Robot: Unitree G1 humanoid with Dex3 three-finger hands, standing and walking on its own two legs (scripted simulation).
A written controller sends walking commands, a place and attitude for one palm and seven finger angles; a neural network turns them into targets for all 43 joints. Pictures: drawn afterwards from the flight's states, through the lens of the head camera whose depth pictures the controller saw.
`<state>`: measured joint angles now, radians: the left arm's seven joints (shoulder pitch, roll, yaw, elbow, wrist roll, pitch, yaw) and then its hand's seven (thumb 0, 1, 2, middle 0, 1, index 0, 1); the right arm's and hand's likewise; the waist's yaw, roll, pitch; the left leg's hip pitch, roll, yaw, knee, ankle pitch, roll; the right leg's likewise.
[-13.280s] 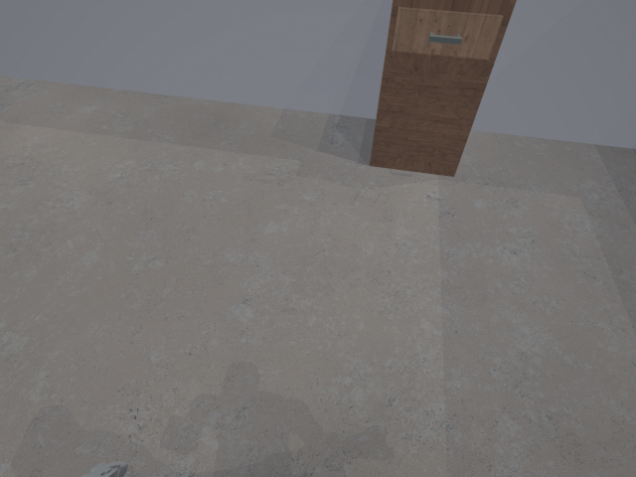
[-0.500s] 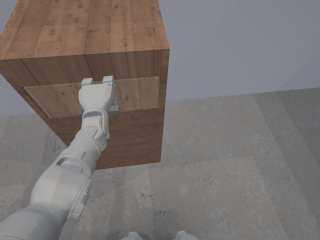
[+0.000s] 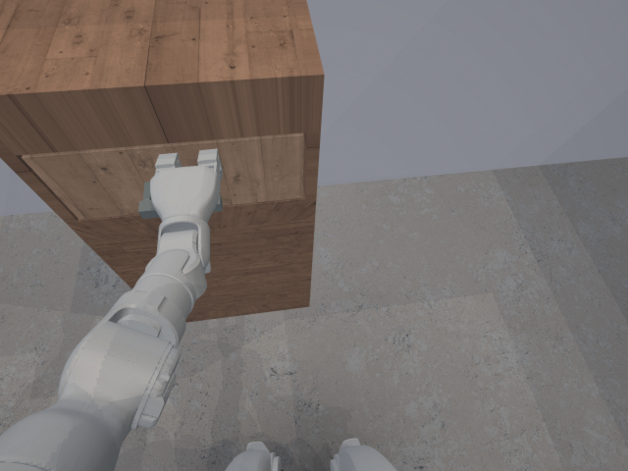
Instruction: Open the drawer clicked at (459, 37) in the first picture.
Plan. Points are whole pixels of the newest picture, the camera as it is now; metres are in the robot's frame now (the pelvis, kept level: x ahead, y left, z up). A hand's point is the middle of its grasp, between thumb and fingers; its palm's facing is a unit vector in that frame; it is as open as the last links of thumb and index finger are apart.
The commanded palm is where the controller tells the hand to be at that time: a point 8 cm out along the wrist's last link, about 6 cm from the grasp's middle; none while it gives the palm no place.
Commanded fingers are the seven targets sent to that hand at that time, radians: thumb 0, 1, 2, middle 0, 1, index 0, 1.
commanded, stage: lower the fingers behind the handle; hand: left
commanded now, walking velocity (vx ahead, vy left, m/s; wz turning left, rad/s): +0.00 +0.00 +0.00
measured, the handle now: (182, 195) +0.53 +0.17 -0.03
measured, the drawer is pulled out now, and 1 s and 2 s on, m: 0.00 0.00 0.00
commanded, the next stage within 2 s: lift the fingers back up to retry in 1.06 s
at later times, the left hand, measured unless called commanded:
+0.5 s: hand (200, 214) +0.48 +0.13 -0.02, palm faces -0.01 +0.00 -1.00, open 13.7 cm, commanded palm +0.46 +0.13 +0.01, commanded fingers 0.00 -0.50 0.30 -0.30 -1.20 -0.30 -1.20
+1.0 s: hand (200, 214) +0.48 +0.13 -0.03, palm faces +0.01 +0.00 -1.00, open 13.8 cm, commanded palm +0.47 +0.13 +0.00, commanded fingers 0.00 -0.50 0.30 -0.30 -1.20 -0.30 -1.20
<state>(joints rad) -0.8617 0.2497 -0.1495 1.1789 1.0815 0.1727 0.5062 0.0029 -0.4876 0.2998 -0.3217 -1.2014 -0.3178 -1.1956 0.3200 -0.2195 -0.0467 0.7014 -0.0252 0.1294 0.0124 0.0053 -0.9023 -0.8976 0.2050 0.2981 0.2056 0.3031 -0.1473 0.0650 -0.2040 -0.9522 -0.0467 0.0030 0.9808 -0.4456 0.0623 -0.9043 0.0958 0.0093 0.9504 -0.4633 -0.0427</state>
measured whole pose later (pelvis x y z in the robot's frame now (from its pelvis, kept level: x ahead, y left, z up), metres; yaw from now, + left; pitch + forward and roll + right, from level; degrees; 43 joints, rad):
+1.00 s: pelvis -0.04 +0.01 -0.04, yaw +0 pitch +28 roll -3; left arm -1.05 0.31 -0.17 1.27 1.09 0.22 0.49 0.00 -0.49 0.30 -0.33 -1.24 -0.28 -1.33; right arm 0.34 -0.23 0.01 0.68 -0.01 0.08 -0.01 0.01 -0.90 -0.90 0.21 0.30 0.21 0.30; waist -0.20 0.07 -0.22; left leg -1.21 -0.05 0.00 1.17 -0.45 0.07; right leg -1.15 0.09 -0.02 1.13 -0.47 -0.03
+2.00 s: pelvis +0.02 +0.00 +0.02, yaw +0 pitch +21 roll -1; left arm -0.80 0.24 -0.17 1.08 1.04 0.16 0.44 0.00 -0.49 0.30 -0.34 -1.21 -0.36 -1.21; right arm 0.31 -0.23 -0.05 0.68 0.00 0.16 -0.01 0.01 -0.90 -0.90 0.21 0.30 0.21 0.30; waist -0.12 0.06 -0.18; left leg -0.79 -0.04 0.00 0.85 -0.42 0.06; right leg -0.74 0.09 0.02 0.81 -0.43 -0.05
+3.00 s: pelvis +0.00 +0.01 +0.01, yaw +0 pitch +21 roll -2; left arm -0.84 0.26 -0.17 1.13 1.07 0.14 0.47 0.00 -0.49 0.30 -0.32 -1.20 -0.32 -1.20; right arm 0.33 -0.23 -0.05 0.71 -0.01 0.12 0.00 0.01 -0.90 -0.90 0.21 0.30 0.21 0.30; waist -0.13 0.06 -0.19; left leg -0.85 -0.05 0.00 0.89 -0.41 0.07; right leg -0.80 0.09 0.01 0.86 -0.42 -0.04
